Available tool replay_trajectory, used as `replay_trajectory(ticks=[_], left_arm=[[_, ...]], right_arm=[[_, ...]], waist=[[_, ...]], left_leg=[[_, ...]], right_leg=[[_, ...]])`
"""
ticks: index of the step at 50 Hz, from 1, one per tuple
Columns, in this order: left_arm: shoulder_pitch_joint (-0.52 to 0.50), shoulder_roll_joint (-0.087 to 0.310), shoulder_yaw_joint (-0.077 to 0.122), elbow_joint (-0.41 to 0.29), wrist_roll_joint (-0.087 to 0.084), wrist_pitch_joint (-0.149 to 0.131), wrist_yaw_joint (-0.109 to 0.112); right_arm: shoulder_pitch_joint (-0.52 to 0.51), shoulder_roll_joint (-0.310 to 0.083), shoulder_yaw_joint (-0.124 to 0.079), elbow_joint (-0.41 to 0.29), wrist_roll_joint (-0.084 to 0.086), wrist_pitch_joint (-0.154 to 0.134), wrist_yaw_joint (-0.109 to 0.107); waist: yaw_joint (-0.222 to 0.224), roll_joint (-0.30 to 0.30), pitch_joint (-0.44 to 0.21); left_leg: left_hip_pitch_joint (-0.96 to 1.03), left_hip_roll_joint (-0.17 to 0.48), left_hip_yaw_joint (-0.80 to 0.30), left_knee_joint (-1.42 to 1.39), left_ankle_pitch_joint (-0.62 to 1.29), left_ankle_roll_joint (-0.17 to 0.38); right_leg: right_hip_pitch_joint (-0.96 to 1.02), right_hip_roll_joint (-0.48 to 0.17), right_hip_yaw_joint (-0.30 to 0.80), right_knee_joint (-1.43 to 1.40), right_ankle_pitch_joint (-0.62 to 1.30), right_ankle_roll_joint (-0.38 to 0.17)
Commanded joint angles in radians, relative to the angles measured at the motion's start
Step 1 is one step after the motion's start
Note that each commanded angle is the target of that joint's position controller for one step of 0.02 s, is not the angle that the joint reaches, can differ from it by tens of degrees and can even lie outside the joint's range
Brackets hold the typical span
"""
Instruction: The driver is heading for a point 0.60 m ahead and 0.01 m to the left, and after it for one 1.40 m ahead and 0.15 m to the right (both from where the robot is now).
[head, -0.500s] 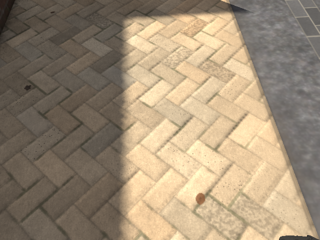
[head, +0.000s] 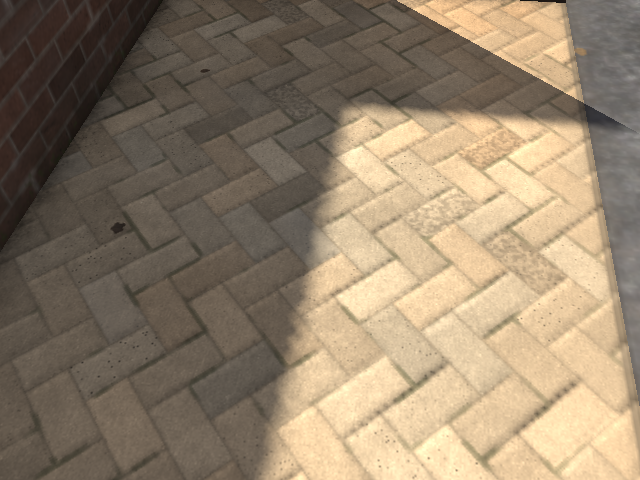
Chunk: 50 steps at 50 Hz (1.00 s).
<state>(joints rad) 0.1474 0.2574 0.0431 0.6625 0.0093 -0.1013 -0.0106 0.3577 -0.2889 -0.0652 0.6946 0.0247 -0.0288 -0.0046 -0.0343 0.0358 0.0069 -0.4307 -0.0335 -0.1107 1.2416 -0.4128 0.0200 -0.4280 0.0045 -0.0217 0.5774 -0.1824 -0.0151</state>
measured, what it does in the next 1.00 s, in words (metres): walks ahead: left foot, then right foot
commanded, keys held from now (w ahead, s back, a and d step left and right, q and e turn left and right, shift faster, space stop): w+q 0.22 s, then w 0.22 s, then w+e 0.56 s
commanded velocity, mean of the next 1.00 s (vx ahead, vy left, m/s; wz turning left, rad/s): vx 0.50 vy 0.00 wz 0.06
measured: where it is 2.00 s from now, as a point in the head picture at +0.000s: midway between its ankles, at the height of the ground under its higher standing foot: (336, 282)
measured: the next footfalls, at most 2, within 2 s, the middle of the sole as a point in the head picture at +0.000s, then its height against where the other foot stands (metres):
left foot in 0.42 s outside the picture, level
right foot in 1.00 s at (335, 403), level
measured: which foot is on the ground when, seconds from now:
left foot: up 0.00-0.40, down 0.42-0.98, up 1.00-1.00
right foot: down 0.00-0.44, up 0.46-0.98, down 1.00-1.00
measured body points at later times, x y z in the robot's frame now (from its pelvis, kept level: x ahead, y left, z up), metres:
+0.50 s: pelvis +0.23 +0.07 +0.00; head +0.26 +0.09 +0.45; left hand +0.19 +0.36 -0.13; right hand +0.49 -0.11 -0.07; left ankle +0.28 +0.18 -0.73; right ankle +0.11 -0.11 -0.65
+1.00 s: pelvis +0.49 +0.08 -0.01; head +0.53 +0.08 +0.44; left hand +0.69 +0.33 -0.10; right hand +0.52 -0.20 -0.14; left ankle +0.29 +0.19 -0.71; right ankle +0.61 +0.00 -0.73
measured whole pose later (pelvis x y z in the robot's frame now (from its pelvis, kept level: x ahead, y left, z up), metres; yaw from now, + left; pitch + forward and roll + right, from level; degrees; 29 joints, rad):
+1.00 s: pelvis +0.49 +0.08 -0.01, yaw -1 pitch +2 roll +1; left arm 0.08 0.25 0.06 0.69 -0.02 -0.04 -0.06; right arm 0.34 -0.26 -0.08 0.83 0.01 -0.05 -0.03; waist -0.04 -0.02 0.03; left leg 0.06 0.06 0.25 0.51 -0.50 -0.03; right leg -0.53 0.01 -0.06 0.60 -0.10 -0.11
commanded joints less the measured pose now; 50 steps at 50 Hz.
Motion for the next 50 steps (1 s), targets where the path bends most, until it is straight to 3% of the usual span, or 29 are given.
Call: replay_trajectory(ticks=[1, 3, 7, 11, 14, 17, 19, 20, 21, 22, 23, 24, 25, 26, 27, 28, 30, 34, 38, 42, 44, 47, 48, 49, 50], left_arm=[[0.071, 0.104, 0.034, -0.024, 0.012, -0.004, 0.008], [0.074, 0.101, 0.038, 0.004, 0.005, -0.015, 0.01], [0.11, 0.141, 0.057, 0.058, 0.001, -0.02, 0.016], [0.114, 0.168, 0.065, 0.086, -0.003, -0.007, 0.021], [0.158, 0.185, 0.068, 0.115, -0.015, 0.004, 0.017], [0.181, 0.212, 0.076, 0.142, -0.036, 0.017, 0.009], [0.171, 0.238, 0.082, 0.154, -0.049, 0.027, 0.009], [0.156, 0.242, 0.081, 0.16, -0.056, 0.032, 0.011], [0.175, 0.211, 0.068, 0.165, -0.05, 0.033, 0.014], [0.168, 0.147, 0.04, 0.136, -0.011, 0.028, 0.015], [0.244, 0.051, 0.006, 0.105, -0.007, 0.004, 0.005], [0.166, 0.15, 0.031, 0.118, -0.048, -0.012, -0.002], [0.102, 0.169, 0.038, 0.093, -0.069, -0.015, -0.006], [0.082, 0.153, 0.035, 0.097, -0.053, -0.011, -0.001], [0.081, 0.147, 0.039, 0.102, -0.036, -0.003, 0.001], [0.116, 0.139, 0.041, 0.115, -0.037, 0.011, -0.001], [0.147, 0.106, 0.039, 0.129, -0.042, 0.038, 0.002], [0.073, 0.084, 0.042, 0.107, -0.036, 0.052, 0.008], [-0.022, 0.06, 0.033, 0.078, -0.029, 0.047, -0.013], [-0.136, 0.035, 0.02, 0.02, -0.028, 0.048, -0.037], [-0.168, 0.038, 0.019, -0.012, -0.028, 0.047, -0.051], [-0.116, 0.077, 0.038, -0.035, -0.03, 0.053, -0.062], [-0.027, 0.109, 0.055, -0.022, -0.032, 0.056, -0.06], [0.126, 0.16, 0.084, 0.01, -0.033, 0.058, -0.05], [0.275, 0.241, 0.114, 0.04, -0.03, 0.066, -0.028]], right_arm=[[-0.064, -0.09, -0.031, -0.124, -0.005, -0.004, -0.001], [-0.059, -0.057, -0.027, -0.116, -0.001, 0.006, 0.0], [-0.132, -0.031, -0.02, -0.13, -0.008, 0.011, 0.0], [-0.234, -0.022, -0.015, -0.145, -0.003, 0.006, 0.022], [-0.323, 0.0, -0.004, -0.169, -0.001, -0.003, 0.037], [-0.368, -0.012, -0.005, -0.196, 0.001, -0.007, 0.048], [-0.333, -0.038, -0.018, -0.197, -0.009, -0.009, 0.05], [-0.236, -0.062, -0.035, -0.17, -0.016, -0.011, 0.049], [-0.076, -0.114, -0.066, -0.118, -0.017, -0.008, 0.04], [0.098, -0.202, -0.092, -0.091, -0.019, -0.001, 0.022], [0.071, -0.275, -0.087, -0.103, -0.023, -0.01, 0.019], [0.075, -0.182, -0.064, -0.107, -0.026, -0.023, 0.024], [0.034, -0.143, -0.05, -0.094, -0.028, -0.032, 0.027], [-0.027, -0.107, -0.038, -0.09, -0.021, -0.037, 0.029], [-0.08, -0.076, -0.03, -0.088, -0.023, -0.043, 0.032], [-0.111, -0.055, -0.024, -0.087, -0.029, -0.051, 0.031], [-0.123, -0.055, -0.028, -0.068, -0.036, -0.075, 0.026], [-0.087, -0.065, -0.034, -0.019, -0.046, -0.088, 0.007], [-0.079, -0.082, -0.038, 0.009, -0.039, -0.085, -0.007], [-0.015, -0.102, -0.048, 0.055, -0.027, -0.069, -0.015], [-0.005, -0.114, -0.054, 0.069, -0.018, -0.054, -0.018], [-0.034, -0.159, -0.065, 0.066, -0.01, -0.033, -0.028], [-0.046, -0.174, -0.067, 0.063, -0.007, -0.026, -0.032], [-0.07, -0.18, -0.066, 0.059, 0.001, -0.023, -0.034], [-0.062, -0.149, -0.052, 0.043, -0.012, -0.033, -0.036]], waist=[[0.05, -0.16, -0.041], [0.041, -0.172, -0.026], [0.051, -0.112, -0.013], [0.082, -0.104, 0.01], [0.116, -0.097, 0.045], [0.117, -0.109, 0.073], [0.076, -0.133, 0.048], [0.01, -0.128, -0.012], [-0.059, -0.103, -0.111], [-0.124, 0.037, -0.236], [-0.031, 0.255, -0.332], [-0.091, 0.115, -0.327], [-0.075, 0.097, -0.204], [-0.037, 0.042, -0.143], [-0.004, 0.045, -0.096], [0.028, 0.06, -0.082], [0.055, 0.048, -0.064], [0.042, 0.017, -0.001], [0.01, 0.017, 0.039], [-0.039, 0.001, 0.092], [-0.043, 0.009, 0.097], [0.012, 0.065, 0.02], [0.064, 0.079, -0.034], [0.153, 0.059, -0.113], [0.213, -0.039, -0.2]], left_leg=[[-0.292, 0.128, -0.017, 0.048, 0.105, -0.009], [-0.268, 0.133, 0.007, 0.0, 0.121, -0.013], [-0.334, 0.145, -0.003, -0.142, 0.215, -0.025], [-0.315, 0.144, 0.037, -0.34, 0.362, -0.019], [-0.259, 0.125, 0.082, -0.48, 0.367, -0.003], [-0.214, 0.104, 0.119, -0.578, 0.272, 0.029], [-0.106, 0.061, 0.162, -0.644, 0.199, 0.066], [0.055, 0.019, 0.198, -0.717, 0.244, 0.092], [0.311, -0.02, 0.207, -0.739, 0.296, 0.118], [0.62, 0.175, -0.061, -0.716, 0.354, 0.181], [0.803, 0.413, -0.559, -0.864, 0.204, 0.339], [0.756, 0.428, -0.566, -0.92, 0.181, 0.325], [0.649, 0.393, -0.39, -0.917, 0.267, 0.281], [0.521, 0.345, -0.269, -0.928, 0.337, 0.246], [0.42, 0.306, -0.188, -0.961, 0.368, 0.225], [0.353, 0.285, -0.132, -1.0, 0.38, 0.211], [0.294, 0.28, -0.059, -1.056, 0.438, 0.21], [0.316, 0.273, 0.074, -1.09, 0.527, 0.187], [0.348, 0.261, 0.179, -1.114, 0.51, 0.15], [0.466, 0.301, 0.231, -1.089, 0.55, 0.139], [0.529, 0.319, 0.253, -1.043, 0.634, 0.129], [0.556, 0.316, 0.298, -0.871, 1.09, 0.094], [0.545, 0.306, 0.309, -0.74, 1.218, 0.082], [0.465, 0.27, 0.332, -0.535, 1.198, 0.053], [0.217, 0.22, 0.328, -0.231, 0.862, 0.007]], right_leg=[[0.283, -0.28, 0.339, -0.331, -0.072, -0.155], [0.251, -0.257, 0.239, -0.369, 0.008, -0.159], [0.313, -0.293, 0.139, -0.4, 0.142, -0.182], [0.357, -0.285, 0.019, -0.406, 0.177, -0.159], [0.37, -0.285, -0.026, -0.409, 0.162, -0.153], [0.42, -0.311, -0.038, -0.387, 0.193, -0.147], [0.442, -0.316, -0.062, -0.297, 0.422, -0.133], [0.426, -0.288, -0.109, -0.165, 0.597, -0.112], [0.336, -0.241, -0.155, 0.035, 0.658, -0.082], [0.078, -0.19, -0.173, 0.375, 0.294, -0.031], [-0.265, -0.021, -0.052, 0.678, -0.409, 0.013], [-0.35, -0.051, 0.092, 0.784, -0.388, 0.003], [-0.396, -0.089, 0.086, 0.778, -0.299, -0.01], [-0.358, -0.131, 0.083, 0.718, -0.213, -0.011], [-0.317, -0.154, 0.091, 0.661, -0.15, -0.005], [-0.257, -0.168, 0.106, 0.638, -0.099, 0.0], [-0.226, -0.154, 0.117, 0.616, -0.039, 0.015], [-0.326, -0.118, 0.168, 0.47, 0.119, 0.036], [-0.308, -0.099, 0.114, 0.253, 0.286, 0.025], [-0.353, -0.096, 0.056, 0.124, 0.259, -0.005], [-0.359, -0.086, 0.017, 0.088, 0.179, -0.027], [-0.186, -0.003, -0.081, 0.073, 0.022, -0.085], [-0.066, 0.038, -0.103, 0.067, -0.017, -0.111], [0.161, 0.077, -0.101, -0.011, 0.043, -0.149], [0.471, -0.025, 0.094, -0.04, 0.09, -0.206]])
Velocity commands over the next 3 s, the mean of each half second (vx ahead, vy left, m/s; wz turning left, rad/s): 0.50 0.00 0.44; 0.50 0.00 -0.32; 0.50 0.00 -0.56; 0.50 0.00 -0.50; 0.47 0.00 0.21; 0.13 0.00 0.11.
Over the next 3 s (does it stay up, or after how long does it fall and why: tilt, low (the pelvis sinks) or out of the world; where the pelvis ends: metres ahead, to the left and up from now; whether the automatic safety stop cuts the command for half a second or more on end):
stays up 1.34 -0.24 0.01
